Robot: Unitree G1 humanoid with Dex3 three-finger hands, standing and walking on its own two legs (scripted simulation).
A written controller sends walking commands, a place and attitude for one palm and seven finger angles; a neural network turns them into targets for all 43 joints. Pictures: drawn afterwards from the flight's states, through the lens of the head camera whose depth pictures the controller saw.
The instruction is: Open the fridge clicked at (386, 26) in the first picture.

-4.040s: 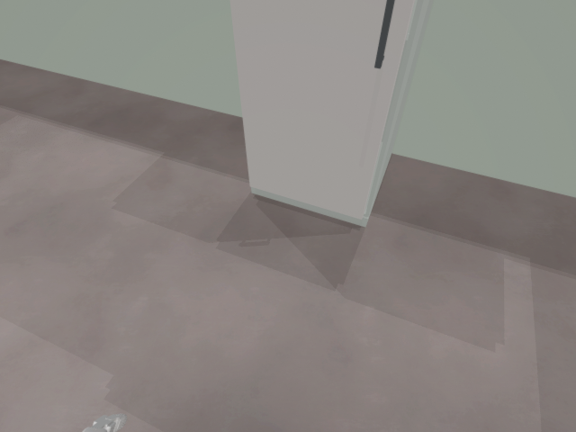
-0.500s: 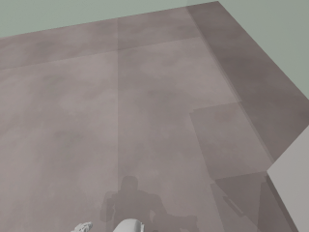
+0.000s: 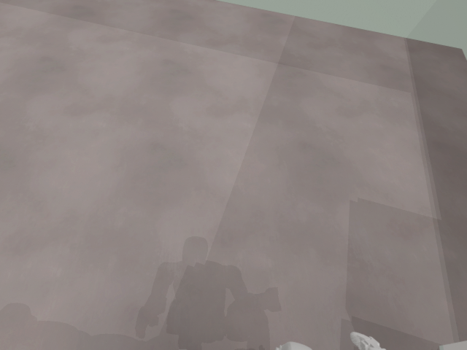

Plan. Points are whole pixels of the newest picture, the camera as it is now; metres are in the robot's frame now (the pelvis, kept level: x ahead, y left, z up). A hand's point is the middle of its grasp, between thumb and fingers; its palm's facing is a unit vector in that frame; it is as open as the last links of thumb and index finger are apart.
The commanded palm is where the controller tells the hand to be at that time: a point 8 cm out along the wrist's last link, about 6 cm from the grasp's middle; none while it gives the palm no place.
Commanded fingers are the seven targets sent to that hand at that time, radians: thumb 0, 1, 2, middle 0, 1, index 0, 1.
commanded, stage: walk to a spot facing it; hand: right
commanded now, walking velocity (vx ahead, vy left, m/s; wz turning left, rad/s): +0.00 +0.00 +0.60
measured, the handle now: out of the picture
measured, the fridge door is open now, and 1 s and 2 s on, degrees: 0 0 0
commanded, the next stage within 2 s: turn to face it in 1.16 s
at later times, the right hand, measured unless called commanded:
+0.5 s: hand out of the picture +0.10 -0.26 -0.17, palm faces -0.22 +0.96 -0.19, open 7.4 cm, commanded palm none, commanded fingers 0.00 -0.90 -0.90 0.20 0.30 0.20 0.30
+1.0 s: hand (295, 341) +0.17 -0.11 -0.14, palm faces -0.54 +0.80 -0.26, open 7.4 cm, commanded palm none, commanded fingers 0.00 -0.90 -0.90 0.20 0.30 0.20 0.30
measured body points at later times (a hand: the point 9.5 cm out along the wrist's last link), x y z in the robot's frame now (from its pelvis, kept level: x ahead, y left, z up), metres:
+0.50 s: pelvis -0.01 -0.06 +0.01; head +0.03 -0.10 +0.46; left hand +0.04 +0.20 -0.10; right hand +0.11 -0.31 -0.16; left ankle -0.06 +0.07 -0.64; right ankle +0.03 -0.15 -0.73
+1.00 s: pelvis -0.01 +0.01 +0.00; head -0.02 +0.03 +0.45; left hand -0.17 +0.22 -0.16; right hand +0.20 -0.15 -0.12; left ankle -0.10 +0.06 -0.73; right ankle +0.06 -0.13 -0.65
